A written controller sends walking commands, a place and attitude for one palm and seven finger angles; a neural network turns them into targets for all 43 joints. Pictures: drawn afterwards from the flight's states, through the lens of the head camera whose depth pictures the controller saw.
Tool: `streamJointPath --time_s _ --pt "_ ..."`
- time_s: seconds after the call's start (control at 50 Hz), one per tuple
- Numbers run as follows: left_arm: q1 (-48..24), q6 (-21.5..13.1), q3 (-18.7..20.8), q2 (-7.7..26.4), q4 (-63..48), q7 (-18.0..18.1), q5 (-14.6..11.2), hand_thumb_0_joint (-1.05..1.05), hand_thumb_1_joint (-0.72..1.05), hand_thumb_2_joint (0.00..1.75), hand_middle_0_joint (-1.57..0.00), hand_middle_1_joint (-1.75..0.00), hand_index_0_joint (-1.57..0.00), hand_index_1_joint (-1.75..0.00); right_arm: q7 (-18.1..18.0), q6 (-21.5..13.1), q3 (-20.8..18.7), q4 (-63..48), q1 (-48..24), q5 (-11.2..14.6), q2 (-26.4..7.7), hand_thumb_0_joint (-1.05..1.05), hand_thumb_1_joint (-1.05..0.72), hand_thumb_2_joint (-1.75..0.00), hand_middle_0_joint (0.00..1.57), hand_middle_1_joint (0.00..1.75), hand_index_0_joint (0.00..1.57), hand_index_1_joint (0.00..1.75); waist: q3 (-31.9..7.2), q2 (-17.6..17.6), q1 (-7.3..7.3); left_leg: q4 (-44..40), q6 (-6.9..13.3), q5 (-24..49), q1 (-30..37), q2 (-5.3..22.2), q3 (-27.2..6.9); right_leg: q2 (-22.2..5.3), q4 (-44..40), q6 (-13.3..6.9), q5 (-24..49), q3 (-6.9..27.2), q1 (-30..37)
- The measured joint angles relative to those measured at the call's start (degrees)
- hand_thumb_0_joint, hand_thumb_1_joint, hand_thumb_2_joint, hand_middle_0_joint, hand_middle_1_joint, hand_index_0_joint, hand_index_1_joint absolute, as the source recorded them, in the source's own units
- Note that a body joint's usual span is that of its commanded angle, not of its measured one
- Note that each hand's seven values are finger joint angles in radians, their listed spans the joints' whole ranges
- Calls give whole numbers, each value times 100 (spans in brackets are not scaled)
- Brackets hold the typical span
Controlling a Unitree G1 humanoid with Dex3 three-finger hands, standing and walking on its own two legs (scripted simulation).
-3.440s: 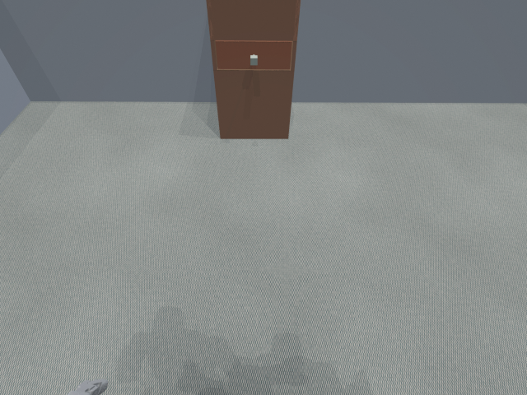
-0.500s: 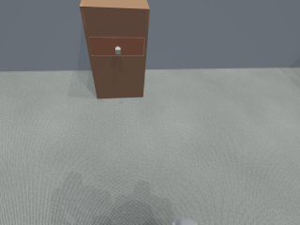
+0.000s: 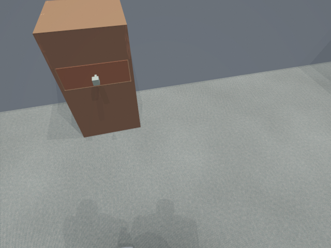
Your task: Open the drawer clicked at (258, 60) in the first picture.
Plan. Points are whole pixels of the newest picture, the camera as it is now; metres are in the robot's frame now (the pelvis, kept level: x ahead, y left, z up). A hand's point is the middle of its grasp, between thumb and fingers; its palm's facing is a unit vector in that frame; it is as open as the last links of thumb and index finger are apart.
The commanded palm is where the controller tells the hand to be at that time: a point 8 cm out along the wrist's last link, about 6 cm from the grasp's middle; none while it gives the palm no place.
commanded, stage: walk to a spot facing it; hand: left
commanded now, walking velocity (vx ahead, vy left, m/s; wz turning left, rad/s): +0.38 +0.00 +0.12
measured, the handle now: (95, 79) +1.00 +0.42 -0.23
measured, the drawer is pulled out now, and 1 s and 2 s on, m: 0.00 0.00 0.00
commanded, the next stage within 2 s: turn to face it in 0.32 s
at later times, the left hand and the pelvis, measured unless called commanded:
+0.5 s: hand (84, 247) +0.16 +0.24 -0.17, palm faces +0.10 -0.99 -0.14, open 7.4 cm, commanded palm none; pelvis +0.21 +0.07 +0.01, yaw +1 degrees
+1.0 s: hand (99, 180) +0.34 +0.23 -0.14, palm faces +0.22 -0.95 -0.24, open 7.2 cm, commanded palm none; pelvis +0.29 +0.04 +0.01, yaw +11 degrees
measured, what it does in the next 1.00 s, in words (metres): walks ahead: left foot, then right foot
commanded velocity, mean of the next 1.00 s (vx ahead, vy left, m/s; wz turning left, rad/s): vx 0.13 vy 0.00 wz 0.18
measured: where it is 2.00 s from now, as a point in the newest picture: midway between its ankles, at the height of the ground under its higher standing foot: (151, 196)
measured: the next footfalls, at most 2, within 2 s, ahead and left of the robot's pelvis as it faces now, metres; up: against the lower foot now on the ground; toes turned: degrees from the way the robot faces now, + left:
left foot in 0.34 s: +0.29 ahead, +0.16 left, +0.00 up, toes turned +13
right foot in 0.78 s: +0.37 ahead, -0.06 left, +0.00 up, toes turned -1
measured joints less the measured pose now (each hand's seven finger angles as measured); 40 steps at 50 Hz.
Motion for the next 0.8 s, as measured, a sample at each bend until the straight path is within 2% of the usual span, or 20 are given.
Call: streamJointPath --time_s 0.06,0.14,0.22,0.32,0.34,0.36,0.4,0.44,0.48,0.52,0.6,0.74,0.76,0.8 --pt "266 -4 -16 124 138 23 66 -3 96 90 -20 -30 -20 -30 9 3 -53 -351 -464 -43 -140 1 -91 -90 20 30 19 30 -138 34 -1 -501 -91 355 -714 174 -41 55 -492 -8 34 -10 397" --pt "625 3 -79 126 328 -18 92 -2 95 90 -20 -30 -20 -30 35 32 -143 -642 -916 -66 -393 1 -94 -90 19 30 19 30 -262 81 60 -1539 -202 808 -1109 273 21 69 -933 70 -31 -27 855" --pt "945 -18 -135 78 443 -47 99 -1 93 90 -20 -30 -20 -30 137 35 -143 -772 -1227 -57 -531 1 -94 -90 19 30 19 30 -244 35 233 -2655 -212 1048 -1010 226 128 47 -1145 201 -233 -64 1263" --pt "1301 22 -175 33 588 -56 109 0 92 90 -20 -30 -20 -30 198 -26 -62 -866 -1509 -56 -506 1 -93 -90 19 29 19 30 -95 -113 458 -3742 -59 863 -414 -35 372 -104 -966 457 -756 -120 1684" --pt "1389 41 -179 21 623 -58 97 0 92 90 -20 -30 -20 -30 194 -79 -38 -899 -1538 -66 -495 1 -92 -90 19 30 19 30 -70 -146 474 -4003 22 986 -197 -121 437 -182 -687 512 -962 -103 1669" --pt "1424 82 -176 20 672 -64 74 0 92 90 -20 -30 -20 -30 173 -147 -27 -914 -1584 -91 -456 1 -92 -90 19 30 19 30 -18 -218 467 -3954 188 1076 -136 -197 494 -317 -143 520 -1155 -61 1510" --pt "1396 194 -188 12 737 -80 44 0 92 90 -20 -30 -20 -30 131 -238 20 -967 -1606 -89 -377 0 -92 -90 19 30 19 30 81 -266 466 -3695 321 764 -21 -236 597 -381 1633 451 -1483 290 855" --pt "1308 266 -170 23 757 -83 52 0 91 90 -20 -30 -20 -30 76 -266 60 -949 -1520 -71 -275 0 -92 -90 19 30 19 30 92 -274 430 -3832 326 574 263 -267 690 -391 2975 407 -1355 499 189" --pt "1135 298 -142 56 703 -90 72 0 91 90 -20 -30 -20 -30 -5 -290 50 -887 -1368 -23 -173 0 -92 -90 20 30 20 30 87 -283 371 -4176 261 634 567 -335 740 -486 3461 451 -1010 555 -340" --pt "929 308 -127 77 577 -72 82 1 91 90 -20 -30 -20 -30 -125 -338 -38 -838 -1239 36 -220 -2 -96 -90 20 30 20 30 72 -285 308 -4522 303 714 818 -425 758 -593 3303 538 -766 592 -705" --pt "475 341 -116 106 274 -8 89 0 92 90 -20 -30 -20 -30 -118 -229 12 -600 -926 14 -316 -2 -97 -90 20 30 20 30 -2 -253 225 -4899 313 768 1099 -549 642 -696 2307 682 -433 602 -952" --pt "-63 394 -136 102 -47 41 73 0 92 90 -20 -30 -20 -30 -57 88 48 -316 -500 -31 -180 -1 -93 -90 20 30 20 30 -61 -170 54 -4599 145 400 1176 -634 366 -522 592 788 -148 503 -359" --pt "-78 377 -145 93 -71 40 69 0 92 90 -20 -30 -20 -30 -53 122 44 -299 -457 -27 -163 0 -93 -90 20 30 20 30 -77 -155 43 -4471 103 299 1158 -643 352 -489 258 788 47 465 -173" --pt "-103 313 -165 21 -60 60 82 0 92 90 -20 -30 -20 -30 -38 182 27 -269 -432 5 -185 0 -92 -90 20 30 20 30 -85 -7 30 -4094 10 66 1046 -570 285 -402 4 487 2 384 26"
